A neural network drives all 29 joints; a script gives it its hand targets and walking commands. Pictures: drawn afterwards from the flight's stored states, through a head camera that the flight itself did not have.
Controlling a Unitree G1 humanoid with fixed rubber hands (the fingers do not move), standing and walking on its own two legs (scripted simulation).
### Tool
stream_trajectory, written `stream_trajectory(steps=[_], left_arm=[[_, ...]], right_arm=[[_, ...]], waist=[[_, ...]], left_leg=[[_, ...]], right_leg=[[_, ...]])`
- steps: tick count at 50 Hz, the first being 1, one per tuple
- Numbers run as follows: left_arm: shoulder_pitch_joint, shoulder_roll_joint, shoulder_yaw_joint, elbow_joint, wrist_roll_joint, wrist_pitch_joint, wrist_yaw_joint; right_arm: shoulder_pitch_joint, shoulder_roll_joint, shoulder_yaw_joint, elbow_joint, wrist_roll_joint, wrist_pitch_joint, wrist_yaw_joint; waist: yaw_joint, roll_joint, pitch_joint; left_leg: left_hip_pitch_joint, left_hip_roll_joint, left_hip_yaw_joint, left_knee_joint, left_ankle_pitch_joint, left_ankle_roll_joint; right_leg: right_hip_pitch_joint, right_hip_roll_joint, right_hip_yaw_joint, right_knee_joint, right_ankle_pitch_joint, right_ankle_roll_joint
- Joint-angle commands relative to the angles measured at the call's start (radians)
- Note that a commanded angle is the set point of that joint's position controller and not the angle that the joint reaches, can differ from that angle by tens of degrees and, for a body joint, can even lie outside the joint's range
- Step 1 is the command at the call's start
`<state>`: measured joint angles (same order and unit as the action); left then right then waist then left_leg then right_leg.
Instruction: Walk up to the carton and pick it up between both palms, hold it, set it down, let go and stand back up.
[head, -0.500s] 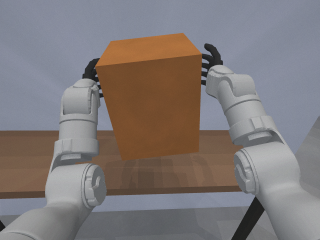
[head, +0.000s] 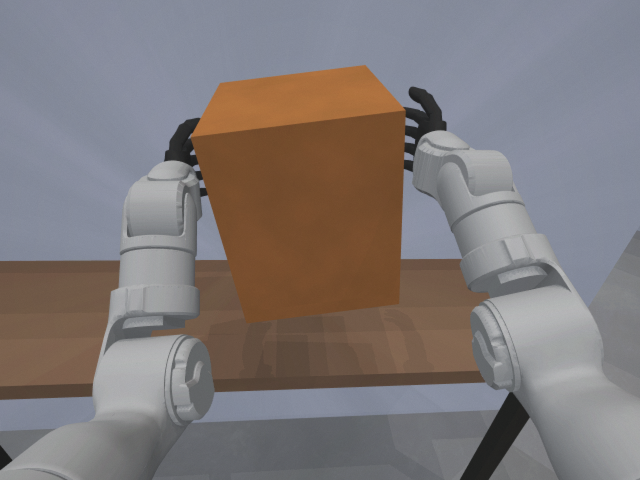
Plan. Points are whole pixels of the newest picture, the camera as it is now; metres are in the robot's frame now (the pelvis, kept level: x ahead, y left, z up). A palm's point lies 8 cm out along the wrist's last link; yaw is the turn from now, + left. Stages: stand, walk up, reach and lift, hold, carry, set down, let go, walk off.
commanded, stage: hold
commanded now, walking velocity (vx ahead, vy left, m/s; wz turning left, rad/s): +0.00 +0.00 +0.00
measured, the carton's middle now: (307, 190) +0.40 +0.00 +0.24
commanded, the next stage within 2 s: none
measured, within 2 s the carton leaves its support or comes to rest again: neither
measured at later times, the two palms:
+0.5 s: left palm (180, 175) +0.37 +0.15 +0.28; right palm (428, 151) +0.36 -0.14 +0.31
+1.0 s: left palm (182, 174) +0.37 +0.15 +0.28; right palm (431, 150) +0.36 -0.14 +0.31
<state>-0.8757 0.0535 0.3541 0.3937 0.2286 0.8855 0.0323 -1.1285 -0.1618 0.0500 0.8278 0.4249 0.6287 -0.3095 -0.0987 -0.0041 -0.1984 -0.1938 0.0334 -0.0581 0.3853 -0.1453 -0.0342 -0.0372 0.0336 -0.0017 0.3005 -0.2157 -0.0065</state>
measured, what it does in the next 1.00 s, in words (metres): stands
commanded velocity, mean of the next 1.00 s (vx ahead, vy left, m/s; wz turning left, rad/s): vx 0.00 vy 0.00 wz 0.00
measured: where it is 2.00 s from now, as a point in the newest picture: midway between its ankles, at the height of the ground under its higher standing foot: outside the picture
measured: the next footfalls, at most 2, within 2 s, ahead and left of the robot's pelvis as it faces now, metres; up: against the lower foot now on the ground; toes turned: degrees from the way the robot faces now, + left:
none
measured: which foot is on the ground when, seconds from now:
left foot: down 0.00-1.00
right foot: down 0.00-1.00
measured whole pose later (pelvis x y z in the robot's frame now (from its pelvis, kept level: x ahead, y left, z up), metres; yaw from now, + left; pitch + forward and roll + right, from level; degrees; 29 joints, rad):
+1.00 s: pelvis +0.00 +0.00 +0.00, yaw +0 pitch -3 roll -1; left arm -0.90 0.05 0.37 0.42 0.23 0.88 0.04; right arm -1.14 -0.17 0.06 0.86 0.44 0.63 -0.31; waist -0.10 0.00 -0.20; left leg -0.19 0.03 -0.06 0.38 -0.14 -0.03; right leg -0.04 0.04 0.01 0.29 -0.21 -0.01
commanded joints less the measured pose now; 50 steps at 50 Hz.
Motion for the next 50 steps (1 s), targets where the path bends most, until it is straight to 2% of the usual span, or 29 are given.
stream_trajectory(steps=[1, 3, 4, 7, 8, 9, 10, 12, 15, 16, 17, 18, 21, 24, 25, 26, 28, 30, 31, 32, 33, 35, 38, 39, 43, 45, 47, 49, 50], left_arm=[[-0.958, -0.516, -0.398, -0.224, -0.21, -0.106, -0.14], [-0.935, -0.512, -0.394, -0.207, -0.2, -0.102, -0.144], [-0.93, -0.512, -0.384, -0.199, -0.195, -0.099, -0.147], [-0.94, -0.516, -0.385, -0.172, -0.196, -0.102, -0.156], [-0.939, -0.518, -0.376, -0.154, -0.191, -0.101, -0.16], [-0.957, -0.519, -0.381, -0.18, -0.196, -0.106, -0.161], [-0.964, -0.516, -0.385, -0.191, -0.201, -0.109, -0.159], [-0.967, -0.502, -0.362, -0.175, -0.191, -0.111, -0.155], [-0.959, -0.48, -0.342, -0.17, -0.188, -0.111, -0.153], [-0.967, -0.47, -0.339, -0.169, -0.188, -0.114, -0.155], [-0.965, -0.468, -0.33, -0.161, -0.181, -0.114, -0.157], [-0.959, -0.463, -0.322, -0.148, -0.179, -0.115, -0.161], [-0.968, -0.481, -0.345, -0.15, -0.194, -0.116, -0.165], [-0.984, -0.497, -0.371, -0.188, -0.216, -0.122, -0.156], [-0.972, -0.493, -0.362, -0.175, -0.212, -0.12, -0.155], [-0.966, -0.505, -0.377, -0.177, -0.214, -0.118, -0.155], [-0.97, -0.511, -0.38, -0.164, -0.206, -0.114, -0.159], [-0.964, -0.511, -0.374, -0.138, -0.202, -0.114, -0.165], [-0.966, -0.512, -0.365, -0.132, -0.198, -0.112, -0.167], [-0.974, -0.521, -0.365, -0.129, -0.201, -0.112, -0.169], [-0.978, -0.53, -0.379, -0.138, -0.208, -0.115, -0.168], [-0.992, -0.529, -0.386, -0.157, -0.212, -0.116, -0.16], [-0.988, -0.505, -0.35, -0.146, -0.194, -0.116, -0.152], [-0.969, -0.51, -0.352, -0.133, -0.192, -0.113, -0.153], [-0.975, -0.519, -0.377, -0.206, -0.217, -0.116, -0.141], [-0.955, -0.506, -0.371, -0.198, -0.208, -0.109, -0.138], [-0.93, -0.502, -0.351, -0.16, -0.188, -0.101, -0.146], [-0.957, -0.51, -0.371, -0.188, -0.196, -0.108, -0.149], [-0.962, -0.507, -0.364, -0.17, -0.191, -0.106, -0.148]], right_arm=[[-0.701, 0.658, 0.176, -0.281, 0.18, 0.011, 0.151], [-0.662, 0.637, 0.164, -0.238, 0.173, 0.022, 0.15], [-0.691, 0.64, 0.166, -0.26, 0.172, 0.018, 0.151], [-0.683, 0.632, 0.146, -0.231, 0.155, 0.02, 0.151], [-0.691, 0.626, 0.138, -0.225, 0.152, 0.019, 0.151], [-0.688, 0.632, 0.141, -0.221, 0.153, 0.021, 0.152], [-0.691, 0.635, 0.145, -0.228, 0.158, 0.02, 0.153], [-0.72, 0.656, 0.157, -0.232, 0.16, 0.017, 0.155], [-0.718, 0.669, 0.181, -0.244, 0.177, 0.017, 0.147], [-0.702, 0.666, 0.17, -0.227, 0.174, 0.021, 0.145], [-0.708, 0.671, 0.174, -0.229, 0.175, 0.02, 0.145], [-0.698, 0.671, 0.166, -0.219, 0.165, 0.023, 0.143], [-0.712, 0.659, 0.16, -0.245, 0.162, 0.016, 0.141], [-0.71, 0.669, 0.171, -0.273, 0.175, 0.011, 0.14], [-0.729, 0.672, 0.174, -0.293, 0.178, 0.008, 0.14], [-0.708, 0.659, 0.16, -0.273, 0.173, 0.012, 0.138], [-0.688, 0.643, 0.141, -0.227, 0.16, 0.018, 0.14], [-0.678, 0.628, 0.119, -0.189, 0.142, 0.022, 0.143], [-0.695, 0.625, 0.123, -0.198, 0.146, 0.019, 0.146], [-0.714, 0.628, 0.118, -0.201, 0.145, 0.018, 0.149], [-0.708, 0.621, 0.113, -0.197, 0.143, 0.019, 0.15], [-0.719, 0.624, 0.121, -0.204, 0.151, 0.015, 0.155], [-0.698, 0.626, 0.128, -0.164, 0.16, 0.022, 0.163], [-0.716, 0.622, 0.134, -0.183, 0.162, 0.014, 0.163], [-0.726, 0.649, 0.176, -0.258, 0.201, 0.006, 0.16], [-0.696, 0.634, 0.177, -0.245, 0.207, 0.013, 0.155], [-0.698, 0.624, 0.158, -0.232, 0.187, 0.015, 0.153], [-0.685, 0.629, 0.148, -0.217, 0.179, 0.015, 0.154], [-0.694, 0.625, 0.138, -0.203, 0.171, 0.015, 0.158]], waist=[[0.0, 0.061, -0.303], [-0.01, 0.065, -0.264], [0.004, 0.053, -0.26], [-0.016, 0.058, -0.236], [-0.009, 0.062, -0.224], [-0.016, 0.065, -0.25], [-0.013, 0.068, -0.261], [0.013, 0.044, -0.266], [0.02, 0.024, -0.296], [0.01, 0.022, -0.283], [0.021, 0.021, -0.274], [0.016, 0.009, -0.266], [0.007, 0.039, -0.29], [-0.003, 0.045, -0.316], [0.009, 0.035, -0.318], [-0.013, 0.044, -0.293], [-0.02, 0.07, -0.251], [-0.026, 0.066, -0.217], [-0.012, 0.072, -0.235], [-0.013, 0.074, -0.233], [-0.024, 0.088, -0.249], [-0.018, 0.101, -0.263], [-0.001, 0.071, -0.257], [0.001, 0.073, -0.268], [0.009, 0.073, -0.359], [0.003, 0.075, -0.335], [0.008, 0.052, -0.265], [-0.005, 0.069, -0.275], [0.0, 0.07, -0.244]], left_leg=[[0.27, -0.065, 0.019, -0.005, 0.213, -0.035], [0.266, -0.064, 0.02, -0.017, 0.201, -0.038], [0.259, -0.066, 0.022, -0.019, 0.194, -0.034], [0.252, -0.064, 0.019, -0.026, 0.166, -0.033], [0.243, -0.065, 0.022, -0.027, 0.154, -0.033], [0.246, -0.065, 0.022, -0.027, 0.158, -0.035], [0.244, -0.064, 0.021, -0.024, 0.164, -0.037], [0.239, -0.066, 0.022, -0.021, 0.169, -0.023], [0.255, -0.072, 0.027, -0.007, 0.212, -0.016], [0.247, -0.073, 0.027, -0.012, 0.191, -0.016], [0.242, -0.073, 0.028, -0.015, 0.184, -0.012], [0.246, -0.075, 0.029, -0.017, 0.172, -0.007], [0.245, -0.076, 0.031, -0.014, 0.173, -0.017], [0.264, -0.072, 0.024, -0.004, 0.207, -0.027], [0.264, -0.075, 0.026, -0.001, 0.201, -0.023], [0.27, -0.07, 0.02, -0.003, 0.205, -0.03], [0.249, -0.068, 0.023, -0.018, 0.166, -0.035], [0.234, -0.063, 0.022, -0.03, 0.133, -0.034], [0.229, -0.064, 0.025, -0.03, 0.129, -0.032], [0.22, -0.062, 0.023, -0.033, 0.127, -0.031], [0.225, -0.059, 0.019, -0.031, 0.139, -0.04], [0.226, -0.058, 0.019, -0.027, 0.154, -0.046], [0.232, -0.058, 0.021, -0.028, 0.167, -0.037], [0.23, -0.059, 0.021, -0.024, 0.178, -0.036], [0.281, -0.065, 0.016, 0.011, 0.283, -0.042], [0.293, -0.067, 0.013, 0.01, 0.283, -0.043], [0.265, -0.063, 0.017, -0.011, 0.223, -0.033], [0.253, -0.064, 0.02, -0.021, 0.19, -0.035], [0.237, -0.062, 0.023, -0.029, 0.16, -0.032]], right_leg=[[-0.063, 0.044, -0.009, -0.038, 0.268, 0.099], [-0.062, 0.043, -0.004, -0.042, 0.264, 0.094], [-0.065, 0.043, -0.008, -0.046, 0.25, 0.096], [-0.081, 0.039, -0.003, -0.055, 0.223, 0.091], [-0.088, 0.037, -0.001, -0.06, 0.206, 0.089], [-0.079, 0.038, 0.0, -0.057, 0.202, 0.088], [-0.077, 0.039, -0.001, -0.053, 0.205, 0.087], [-0.079, 0.039, -0.005, -0.052, 0.211, 0.095], [-0.044, 0.036, 0.001, -0.038, 0.31, 0.112], [-0.046, 0.034, 0.0, -0.04, 0.302, 0.113], [-0.051, 0.035, -0.004, -0.041, 0.288, 0.112], [-0.055, 0.032, -0.001, -0.046, 0.277, 0.116], [-0.056, 0.032, 0.004, -0.049, 0.267, 0.107], [-0.059, 0.038, -0.003, -0.04, 0.303, 0.107], [-0.059, 0.038, -0.005, -0.043, 0.296, 0.11], [-0.072, 0.038, -0.006, -0.044, 0.299, 0.107], [-0.088, 0.037, -0.003, -0.056, 0.232, 0.094], [-0.11, 0.034, 0.0, -0.065, 0.188, 0.089], [-0.101, 0.033, 0.0, -0.063, 0.176, 0.087], [-0.092, 0.035, 0.0, -0.066, 0.164, 0.082], [-0.085, 0.036, 0.0, -0.06, 0.175, 0.078], [-0.09, 0.037, -0.001, -0.053, 0.184, 0.079], [-0.087, 0.038, -0.003, -0.051, 0.199, 0.086], [-0.079, 0.037, -0.001, -0.049, 0.222, 0.085], [-0.044, 0.05, -0.004, -0.033, 0.31, 0.091], [-0.053, 0.047, -0.004, -0.036, 0.327, 0.096], [-0.076, 0.045, -0.004, -0.052, 0.269, 0.093], [-0.077, 0.042, -0.001, -0.051, 0.237, 0.089], [-0.095, 0.042, -0.002, -0.058, 0.185, 0.083]])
